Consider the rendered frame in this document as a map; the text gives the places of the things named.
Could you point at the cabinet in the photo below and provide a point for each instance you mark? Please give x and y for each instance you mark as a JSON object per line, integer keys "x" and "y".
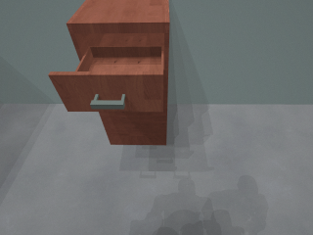
{"x": 126, "y": 23}

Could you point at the drawer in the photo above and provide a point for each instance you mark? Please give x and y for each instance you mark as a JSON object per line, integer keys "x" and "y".
{"x": 110, "y": 71}

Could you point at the handle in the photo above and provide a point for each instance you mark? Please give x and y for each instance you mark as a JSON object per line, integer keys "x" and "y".
{"x": 107, "y": 104}

